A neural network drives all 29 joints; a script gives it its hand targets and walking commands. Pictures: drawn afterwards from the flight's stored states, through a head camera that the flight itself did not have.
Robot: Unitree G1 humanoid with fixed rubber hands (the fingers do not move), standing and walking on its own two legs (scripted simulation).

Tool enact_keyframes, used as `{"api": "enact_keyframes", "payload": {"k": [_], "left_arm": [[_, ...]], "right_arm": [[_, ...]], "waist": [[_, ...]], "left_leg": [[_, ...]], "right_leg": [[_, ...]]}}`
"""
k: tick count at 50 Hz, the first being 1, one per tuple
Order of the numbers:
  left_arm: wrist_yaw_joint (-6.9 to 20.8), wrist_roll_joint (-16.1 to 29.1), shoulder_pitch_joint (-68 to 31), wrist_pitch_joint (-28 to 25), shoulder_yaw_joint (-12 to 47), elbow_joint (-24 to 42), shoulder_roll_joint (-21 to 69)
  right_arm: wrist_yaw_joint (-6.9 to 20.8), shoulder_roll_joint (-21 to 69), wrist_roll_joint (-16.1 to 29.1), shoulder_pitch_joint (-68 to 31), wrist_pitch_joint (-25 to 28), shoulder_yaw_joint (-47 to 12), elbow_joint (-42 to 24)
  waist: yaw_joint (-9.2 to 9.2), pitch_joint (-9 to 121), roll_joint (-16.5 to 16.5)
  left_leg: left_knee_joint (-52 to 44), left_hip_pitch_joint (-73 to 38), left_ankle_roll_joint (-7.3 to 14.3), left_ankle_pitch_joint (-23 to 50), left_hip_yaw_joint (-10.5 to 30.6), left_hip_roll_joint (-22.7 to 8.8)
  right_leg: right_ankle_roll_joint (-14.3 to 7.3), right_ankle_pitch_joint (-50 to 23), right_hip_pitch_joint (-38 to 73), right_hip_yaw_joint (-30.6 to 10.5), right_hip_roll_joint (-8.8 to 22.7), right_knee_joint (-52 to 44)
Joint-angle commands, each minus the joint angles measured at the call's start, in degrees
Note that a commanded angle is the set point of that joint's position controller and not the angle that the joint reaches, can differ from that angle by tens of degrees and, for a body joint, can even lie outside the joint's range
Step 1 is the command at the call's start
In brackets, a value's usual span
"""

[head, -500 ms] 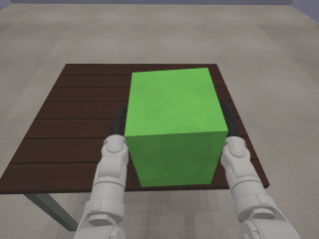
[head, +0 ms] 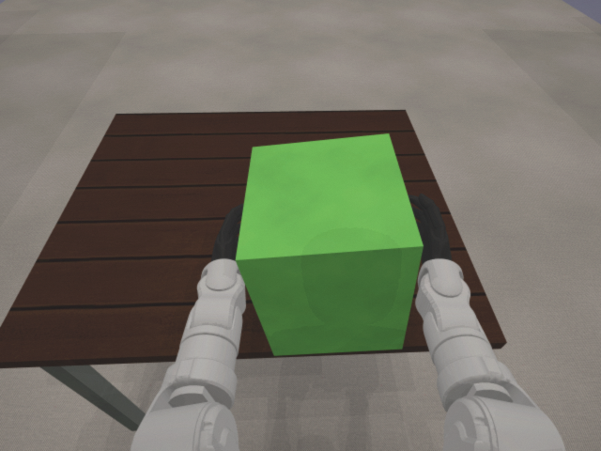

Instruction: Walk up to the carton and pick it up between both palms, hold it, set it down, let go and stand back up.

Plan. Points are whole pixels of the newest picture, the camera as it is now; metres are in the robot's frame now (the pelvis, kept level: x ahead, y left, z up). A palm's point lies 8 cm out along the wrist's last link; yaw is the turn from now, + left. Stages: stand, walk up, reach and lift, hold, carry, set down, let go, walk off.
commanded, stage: set down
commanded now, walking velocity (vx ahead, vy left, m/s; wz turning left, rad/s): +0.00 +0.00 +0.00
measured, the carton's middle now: (328, 250) +0.39 -0.03 +0.04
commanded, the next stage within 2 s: none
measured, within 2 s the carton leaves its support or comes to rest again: rests again in 1.32 s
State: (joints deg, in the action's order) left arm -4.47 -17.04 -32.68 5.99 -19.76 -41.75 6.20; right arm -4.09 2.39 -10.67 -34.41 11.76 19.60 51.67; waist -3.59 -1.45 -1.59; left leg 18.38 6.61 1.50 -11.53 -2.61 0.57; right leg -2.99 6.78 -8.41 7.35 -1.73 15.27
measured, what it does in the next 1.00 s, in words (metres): stands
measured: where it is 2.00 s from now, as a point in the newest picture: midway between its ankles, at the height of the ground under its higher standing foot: outside the picture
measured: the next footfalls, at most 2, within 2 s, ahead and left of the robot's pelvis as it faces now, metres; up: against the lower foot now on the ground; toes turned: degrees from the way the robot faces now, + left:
none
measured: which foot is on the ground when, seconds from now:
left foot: down 0.00-1.00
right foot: down 0.00-1.00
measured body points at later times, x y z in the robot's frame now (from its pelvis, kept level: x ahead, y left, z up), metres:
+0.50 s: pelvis +0.00 +0.00 +0.00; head +0.03 +0.00 +0.45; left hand +0.39 +0.11 +0.02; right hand +0.37 -0.19 +0.04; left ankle -0.02 +0.10 -0.75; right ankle +0.02 -0.08 -0.75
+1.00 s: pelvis +0.00 +0.00 +0.00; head +0.05 +0.00 +0.44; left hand +0.38 +0.11 +0.00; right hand +0.37 -0.18 +0.02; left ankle -0.02 +0.10 -0.75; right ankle +0.02 -0.08 -0.75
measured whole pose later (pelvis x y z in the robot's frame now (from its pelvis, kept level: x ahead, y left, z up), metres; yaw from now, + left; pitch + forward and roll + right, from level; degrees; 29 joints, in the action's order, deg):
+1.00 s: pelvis +0.00 +0.00 +0.00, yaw -1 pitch +6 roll +0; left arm -5.9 -18.5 -32.7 -10.7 -22.8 -54.1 5.9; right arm -3.3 3.6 -17.9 -33.6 22.2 26.5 57.7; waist -3.8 0.9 0.4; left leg 20.9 15.3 1.3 -11.8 -3.0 0.2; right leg -3.4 6.5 -17.0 7.0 -1.9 17.1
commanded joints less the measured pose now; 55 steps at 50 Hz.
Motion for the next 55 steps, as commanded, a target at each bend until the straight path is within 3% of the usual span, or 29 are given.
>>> {"api": "enact_keyframes", "payload": {"k": [1,2,4,5,7,10,11,13,14,18,19,22,24,26,28,32,33,34,38,42,45,48,51,53,54,55], "left_arm": [[5.2,0.5,-38.3,-7.1,18.8,9.8,27.5],[4.6,0.7,-39.7,-7.6,19.9,10.9,28.2],[4.1,0.7,-38.4,-8.3,19.1,9.8,28.2],[3.6,0.7,-38.3,-8.8,20.4,10.4,30.5],[3.2,1.1,-38.8,-9.9,20.8,9.5,29.3],[3.9,0.3,-39.6,-11.2,17.9,6.1,27.0],[3.9,0.6,-39.7,-11.7,18.2,6.3,27.6],[3.6,0.7,-40.6,-12.8,18.7,6.1,28.2],[3.6,1.0,-40.2,-13.2,17.9,5.3,27.7],[3.4,1.2,-39.3,-14.9,19.0,5.4,28.6],[3.4,0.0,-38.5,-15.0,18.1,4.3,27.8],[3.4,-0.7,-37.7,-15.6,17.3,3.3,27.7],[4.0,-0.7,-38.1,-15.9,15.9,2.3,26.8],[3.8,-1.1,-37.9,-16.7,16.3,2.6,26.8],[4.0,-1.3,-39.3,-17.9,15.3,2.9,25.8],[3.6,-0.8,-40.2,-20.6,16.2,2.5,26.6],[3.8,-0.7,-38.4,-20.7,15.3,0.2,26.5],[3.5,-0.3,-39.9,-21.3,17.1,2.9,27.9],[3.9,-1.2,-38.1,-21.5,15.2,-1.1,26.7],[3.4,-1.5,-38.3,-22.4,15.7,-1.2,27.4],[3.5,-2.9,-35.7,-22.9,14.0,-3.4,26.2],[3.5,-3.3,-35.9,-23.1,13.7,-4.2,27.3],[3.1,-3.4,-36.7,-24.1,13.8,-1.8,26.8],[3.4,-3.9,-35.6,-24.1,11.9,-5.3,26.0],[3.3,-3.2,-35.3,-24.0,13.2,-4.3,27.3],[3.3,-4.1,-34.2,-24.0,13.3,-4.6,27.4]], "right_arm": [[7.4,27.4,-3.1,-30.3,2.6,-13.9,-4.7],[7.8,27.1,-3.7,-30.0,3.0,-12.6,-2.6],[8.1,27.1,-4.0,-28.9,3.4,-12.2,-2.3],[8.3,26.6,-4.2,-29.8,4.3,-12.0,-3.4],[8.3,27.4,-4.3,-29.4,4.6,-12.7,-2.3],[8.0,28.8,-5.3,-30.4,4.2,-12.9,-3.1],[7.8,28.4,-5.9,-29.8,4.4,-12.2,-1.9],[8.0,28.5,-5.9,-30.5,5.0,-11.8,-1.7],[7.9,28.9,-6.0,-30.1,5.1,-12.5,-1.7],[8.1,28.6,-6.1,-29.5,6.1,-13.1,-1.1],[8.0,28.6,-6.3,-28.2,6.0,-13.2,0.3],[8.0,29.1,-6.5,-26.3,6.0,-12.4,1.2],[7.9,29.7,-6.7,-26.9,5.9,-12.0,1.8],[8.0,29.8,-6.1,-26.9,6.6,-13.0,1.9],[7.6,30.3,-7.7,-26.7,7.0,-12.3,1.5],[7.6,30.9,-9.1,-27.3,8.9,-12.1,0.9],[7.4,31.3,-9.4,-26.8,9.0,-12.8,1.1],[7.5,30.2,-9.7,-27.1,9.7,-11.1,1.5],[7.1,30.4,-10.3,-25.8,9.5,-9.8,3.0],[7.4,30.5,-11.2,-25.1,10.4,-8.7,5.0],[7.2,31.1,-11.2,-24.5,10.8,-9.6,4.5],[7.0,30.4,-11.6,-25.1,11.2,-8.8,6.1],[7.3,30.6,-12.6,-25.0,12.3,-7.7,5.9],[7.4,31.4,-13.1,-24.6,11.7,-7.4,5.8],[7.6,30.1,-13.7,-24.1,11.7,-5.9,6.8],[7.5,29.9,-13.7,-23.3,12.0,-6.2,6.9]], "waist": [[0.41,27.7,2.1],[-1.00,28.4,3.4],[-0.62,28.5,3.0],[-1.06,31.8,4.6],[-0.86,31.8,3.5],[-0.13,29.1,-0.4],[-1.26,29.2,0.4],[-1.32,30.7,1.3],[-0.31,31.6,0.5],[-1.17,34.0,0.8],[-0.50,32.9,0.9],[-0.78,30.0,2.0],[-0.11,28.3,0.8],[0.31,29.9,2.3],[0.03,31.1,0.5],[-0.06,34.8,1.4],[-0.08,34.1,-0.3],[-1.39,36.1,1.1],[-0.77,30.9,0.7],[-1.33,32.0,3.0],[-0.22,30.6,0.6],[-0.45,29.4,2.2],[-0.66,31.7,1.9],[0.01,28.5,0.4],[-1.62,29.7,0.5],[-1.02,29.1,1.5]], "left_leg": [[-3.4,3.6,-2.6,9.2,1.1,-2.1],[-2.9,1.0,-3.4,11.9,1.6,-2.7],[-1.1,-2.0,-4.1,16.6,1.9,-2.8],[-0.3,-4.0,-4.9,18.7,1.9,-2.9],[0.5,-3.4,-4.7,18.2,1.9,-2.7],[-1.1,5.1,-2.3,12.0,1.2,-2.0],[-1.6,6.1,-2.7,11.0,1.9,-2.3],[-1.5,4.1,-3.0,11.7,2.0,-2.6],[-0.9,4.3,-2.6,12.6,1.8,-2.4],[-0.3,4.1,-3.7,16.6,2.3,-2.9],[-0.1,4.3,-3.2,15.5,2.0,-2.7],[-0.6,4.7,-3.1,15.2,2.0,-2.8],[-1.6,8.2,-2.5,11.1,1.8,-2.4],[-1.4,8.7,-2.5,12.3,1.5,-2.3],[-1.6,10.4,-1.7,9.8,1.3,-2.3],[-1.3,9.6,-2.2,12.1,1.2,-2.3],[-1.0,11.0,-1.5,12.1,1.3,-2.2],[-0.6,9.5,-2.4,13.0,2.2,-3.0],[-0.7,12.1,-2.4,10.5,1.8,-2.6],[-0.2,8.9,-3.2,10.7,1.8,-2.7],[-0.1,11.2,-2.5,11.4,1.4,-2.4],[-0.5,12.0,-2.8,10.2,1.4,-2.6],[-0.1,9.9,-3.0,11.3,1.3,-2.8],[-0.8,13.0,-2.1,8.0,1.1,-2.5],[-1.1,11.1,-2.7,7.9,1.6,-3.0],[-0.6,10.8,-3.0,9.7,1.7,-3.0]], "right_leg": [[4.3,-23.7,19.9,-3.1,3.0,4.2],[3.6,-23.4,16.9,-2.6,2.4,4.1],[3.1,-24.4,15.9,-1.9,2.0,3.6],[2.9,-24.8,14.0,-1.7,1.6,3.9],[3.0,-24.8,13.8,-2.0,1.8,4.1],[4.2,-27.2,18.8,-3.7,2.8,4.9],[4.1,-27.8,19.6,-3.7,3.0,5.9],[3.7,-27.0,17.1,-3.3,2.6,5.8],[4.0,-27.4,17.8,-3.9,2.7,5.7],[3.5,-31.5,18.5,-3.5,2.5,6.4],[3.5,-30.8,18.5,-3.8,2.6,6.2],[3.3,-29.5,17.5,-4.2,2.7,5.9],[3.6,-26.6,18.3,-4.5,3.5,5.7],[3.5,-29.0,19.8,-5.2,3.7,6.4],[3.9,-28.4,20.6,-5.6,4.0,6.5],[3.7,-31.0,20.6,-5.1,3.5,7.4],[3.8,-32.2,21.1,-5.7,4.1,7.3],[3.5,-31.9,19.1,-4.9,3.6,7.9],[3.4,-28.6,18.9,-5.4,3.9,6.9],[2.7,-23.3,14.6,-4.5,3.0,6.2],[3.3,-25.5,16.8,-4.9,3.1,6.7],[3.1,-24.6,16.6,-5.0,3.5,6.5],[2.8,-23.5,14.0,-4.6,2.9,6.1],[2.9,-21.0,14.8,-4.8,3.5,5.9],[2.6,-20.2,13.0,-4.2,3.1,5.7],[2.6,-20.8,11.9,-4.2,3.0,5.6]]}}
